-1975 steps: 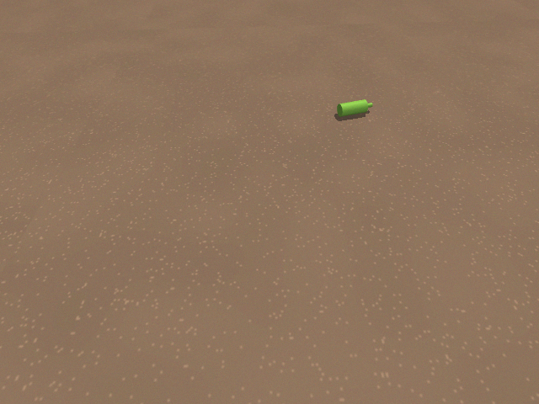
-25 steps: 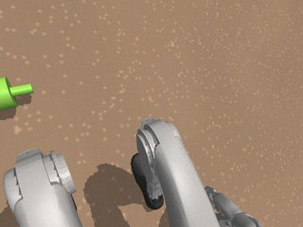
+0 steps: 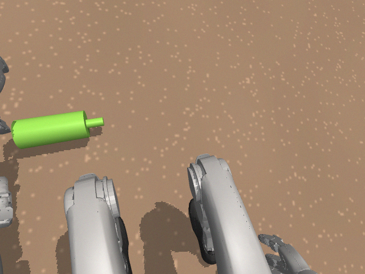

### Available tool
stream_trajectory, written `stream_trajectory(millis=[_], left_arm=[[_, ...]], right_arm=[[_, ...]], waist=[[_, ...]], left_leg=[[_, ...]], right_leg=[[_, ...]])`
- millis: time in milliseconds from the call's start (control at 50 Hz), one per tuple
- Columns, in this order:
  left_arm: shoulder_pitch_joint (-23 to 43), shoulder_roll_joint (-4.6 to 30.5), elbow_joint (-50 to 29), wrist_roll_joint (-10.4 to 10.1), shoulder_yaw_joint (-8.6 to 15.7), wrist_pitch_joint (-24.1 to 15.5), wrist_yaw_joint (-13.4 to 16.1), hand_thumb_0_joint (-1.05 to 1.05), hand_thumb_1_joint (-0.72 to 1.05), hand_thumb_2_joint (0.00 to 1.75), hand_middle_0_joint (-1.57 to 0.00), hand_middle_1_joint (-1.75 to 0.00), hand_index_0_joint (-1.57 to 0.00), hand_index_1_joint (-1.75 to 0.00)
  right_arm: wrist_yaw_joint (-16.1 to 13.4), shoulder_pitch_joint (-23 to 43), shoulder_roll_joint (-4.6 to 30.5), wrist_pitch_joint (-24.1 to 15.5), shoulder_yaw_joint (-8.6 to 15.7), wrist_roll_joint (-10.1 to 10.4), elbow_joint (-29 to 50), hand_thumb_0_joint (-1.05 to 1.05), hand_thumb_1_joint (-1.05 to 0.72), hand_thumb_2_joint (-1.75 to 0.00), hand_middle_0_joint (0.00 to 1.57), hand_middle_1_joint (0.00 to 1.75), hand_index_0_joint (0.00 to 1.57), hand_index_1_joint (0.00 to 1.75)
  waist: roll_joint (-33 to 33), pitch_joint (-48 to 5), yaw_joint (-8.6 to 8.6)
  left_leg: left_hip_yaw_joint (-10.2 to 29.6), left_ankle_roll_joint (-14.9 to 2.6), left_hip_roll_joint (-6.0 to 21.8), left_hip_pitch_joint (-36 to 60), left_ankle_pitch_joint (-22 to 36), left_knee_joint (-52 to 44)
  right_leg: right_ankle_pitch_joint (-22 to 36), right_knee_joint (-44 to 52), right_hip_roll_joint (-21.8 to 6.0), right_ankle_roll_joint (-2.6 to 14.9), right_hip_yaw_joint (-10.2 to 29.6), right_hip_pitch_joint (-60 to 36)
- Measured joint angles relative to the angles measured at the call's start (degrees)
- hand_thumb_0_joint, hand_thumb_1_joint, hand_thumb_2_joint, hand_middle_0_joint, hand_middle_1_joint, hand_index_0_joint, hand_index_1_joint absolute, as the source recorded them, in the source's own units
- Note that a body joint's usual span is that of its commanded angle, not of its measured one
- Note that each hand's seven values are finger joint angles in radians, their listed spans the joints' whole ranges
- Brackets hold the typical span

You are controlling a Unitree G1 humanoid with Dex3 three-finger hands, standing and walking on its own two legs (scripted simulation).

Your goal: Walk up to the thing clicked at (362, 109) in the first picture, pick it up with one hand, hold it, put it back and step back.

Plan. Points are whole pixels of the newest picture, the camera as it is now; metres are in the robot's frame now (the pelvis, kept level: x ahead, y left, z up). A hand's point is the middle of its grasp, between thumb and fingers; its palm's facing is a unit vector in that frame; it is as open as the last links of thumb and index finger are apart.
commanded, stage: withdraw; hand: left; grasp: from above
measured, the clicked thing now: (63, 127) +0.49 +0.28 -0.31
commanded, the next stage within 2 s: home in 0.44 s
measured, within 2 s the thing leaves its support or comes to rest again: neither
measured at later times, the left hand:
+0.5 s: hand (26, 119) +0.47 +0.32 -0.17, palm faces -0.35 -0.07 -0.93, open 13.9 cm
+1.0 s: hand out of the picture +0.40 +0.31 -0.03, palm faces -0.30 -0.51 -0.81, open 9.7 cm
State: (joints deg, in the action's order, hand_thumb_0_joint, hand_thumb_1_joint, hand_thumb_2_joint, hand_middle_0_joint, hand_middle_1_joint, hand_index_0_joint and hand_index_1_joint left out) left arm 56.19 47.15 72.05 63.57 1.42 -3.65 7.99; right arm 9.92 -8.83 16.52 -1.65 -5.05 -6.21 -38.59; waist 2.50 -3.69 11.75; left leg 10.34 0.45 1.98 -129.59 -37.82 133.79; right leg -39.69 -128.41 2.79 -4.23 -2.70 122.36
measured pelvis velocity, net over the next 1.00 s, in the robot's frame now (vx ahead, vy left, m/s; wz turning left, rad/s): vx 0.01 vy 0.00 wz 0.06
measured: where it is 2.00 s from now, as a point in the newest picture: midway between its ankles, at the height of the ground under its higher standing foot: (165, 252)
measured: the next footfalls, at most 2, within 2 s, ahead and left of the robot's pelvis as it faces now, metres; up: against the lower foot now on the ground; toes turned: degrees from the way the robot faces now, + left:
none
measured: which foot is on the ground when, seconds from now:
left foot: down 0.00-1.00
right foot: down 0.00-1.00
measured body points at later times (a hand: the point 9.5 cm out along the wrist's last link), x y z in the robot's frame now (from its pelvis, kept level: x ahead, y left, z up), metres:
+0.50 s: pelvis -0.01 -0.01 -0.03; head +0.22 +0.09 +0.34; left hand +0.48 +0.32 -0.12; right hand +0.06 -0.28 -0.12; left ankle +0.08 +0.13 -0.32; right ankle +0.10 -0.14 -0.32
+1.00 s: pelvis +0.01 +0.00 +0.08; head +0.21 +0.05 +0.47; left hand +0.41 +0.33 +0.02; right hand +0.11 -0.27 -0.05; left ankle +0.08 +0.13 -0.32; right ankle +0.10 -0.14 -0.32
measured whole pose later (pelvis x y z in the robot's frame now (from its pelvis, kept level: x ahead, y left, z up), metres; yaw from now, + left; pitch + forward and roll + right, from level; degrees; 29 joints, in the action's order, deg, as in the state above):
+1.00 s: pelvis +0.01 +0.00 +0.08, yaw +3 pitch +35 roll -7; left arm 30.0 34.3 39.4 38.3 7.0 1.0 -0.6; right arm 5.2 -11.6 16.1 2.8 -0.1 -2.3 -36.6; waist 2.8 -9.0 6.0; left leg 7.5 1.0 2.5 -117.2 -38.0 119.9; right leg -39.8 -116.3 1.3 -3.8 -1.5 111.6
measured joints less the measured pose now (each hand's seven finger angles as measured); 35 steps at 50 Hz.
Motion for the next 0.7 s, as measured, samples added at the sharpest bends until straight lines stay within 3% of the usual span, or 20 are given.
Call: stream_trajectory(millis=[100, 200, 280, 360, 460, 520, 620, 700], left_arm=[[-1.1, -0.9, -2.1, -0.7, -0.4, -3.1, -5.5, 0.0, -0.53, 1.0, -0.09, -1.0, -0.08, -1.01], [-2.5, -0.4, -1.7, 0.5, 0.7, -8.7, -5.9, 0.0, -0.52, 1.0, -0.1, -0.99, -0.09, -1.0], [-2.3, 0.2, 0.9, 3.6, 0.9, -12.7, -1.2, 0.0, -0.52, 1.0, -0.1, -0.99, -0.09, -1.0], [-0.6, 0.3, 5.3, 7.6, 0.5, -14.0, 5.2, 0.0, -0.51, 0.99, -0.1, -0.99, -0.09, -0.99], [2.2, 0.4, 9.5, 11.1, 2.8, -12.9, 12.4, 0.0, -0.5, 0.98, -0.1, -0.98, -0.1, -0.98], [4.5, 1.4, 12.2, 12.1, 4.7, -10.7, 15.2, 0.0, -0.48, 0.96, -0.12, -0.97, -0.12, -0.97], [6.0, 2.7, 12.6, 10.4, 6.3, -6.2, 15.0, 0.0, -0.45, 0.94, -0.14, -0.95, -0.15, -0.95], [4.7, 1.8, 9.4, 5.9, 6.4, -3.1, 11.1, 0.0, -0.36, 0.93, -0.19, -0.87, -0.18, -0.87]], right_arm=[[-2.0, -1.0, 1.1, 2.1, 0.0, 1.1, 1.4, 0.0, -0.92, -0.9, 0.21, 0.3, 0.2, 0.3], [-3.6, -1.5, 2.0, 3.0, -0.4, 0.8, 1.5, 0.0, -0.92, -0.9, 0.21, 0.3, 0.2, 0.3], [-4.0, -1.0, 2.2, 3.3, -0.9, -0.2, 0.6, 0.0, -0.91, -0.9, 0.21, 0.3, 0.2, 0.3], [-3.8, 0.3, 1.8, 3.1, -1.4, -1.3, -0.4, 0.0, -0.91, -0.9, 0.21, 0.3, 0.2, 0.3], [-3.7, 1.7, 0.5, 2.0, -1.9, -2.7, -1.2, 0.0, -0.91, -0.89, 0.21, 0.3, 0.2, 0.3], [-3.6, 2.1, -0.3, 0.9, -2.3, -3.3, -1.3, 0.0, -0.91, -0.89, 0.21, 0.3, 0.2, 0.3], [-3.3, 0.8, -1.1, -0.3, -2.6, -3.3, -1.4, 0.0, -0.91, -0.89, 0.21, 0.3, 0.2, 0.3], [-2.9, -1.0, -1.7, -0.2, -1.9, -2.3, -1.9, 0.0, -0.9, -0.89, 0.21, 0.3, 0.2, 0.3]], waist=[[-0.2, 0.2, -0.52], [-2.1, 0.9, -0.36], [-3.6, 1.6, 0.02], [-4.6, 2.5, 0.9], [-4.7, 3.5, 2.49], [-4.4, 3.8, 3.65], [-2.7, 3.1, 4.11], [-1.1, 1.8, 3.12]], left_leg=[[-0.7, 0.15, -0.2, 2.1, 1.1, -3.2], [-0.5, 0.48, -0.4, 2.0, 1.9, -3.4], [0.0, 0.92, -0.9, 0.6, 2.5, -1.8], [0.3, 1.14, -1.4, -1.5, 3.0, 0.5], [0.6, 1.13, -1.9, -4.5, 3.9, 3.1], [0.6, 1.01, -1.9, -5.8, 4.2, 4.0], [0.4, 0.71, -1.4, -7.0, 3.4, 4.4], [-0.1, 0.56, -0.9, -5.6, 1.8, 3.2]], right_leg=[[0.8, 2.5, -0.6, 0.33, 0.2, -1.8], [1.5, 2.4, -0.7, 0.27, 0.2, -1.5], [1.7, 0.7, -0.8, 0.6, -0.1, -0.2], [1.9, -1.7, -0.8, 1.03, -0.2, 1.6], [2.3, -4.2, -0.7, 1.0, -0.2, 4.2], [2.5, -5.1, -0.5, 0.96, 0.0, 5.6], [2.2, -5.3, 0.0, 0.47, 0.3, 7.0], [1.1, -4.2, 0.0, -0.27, 0.7, 5.9]])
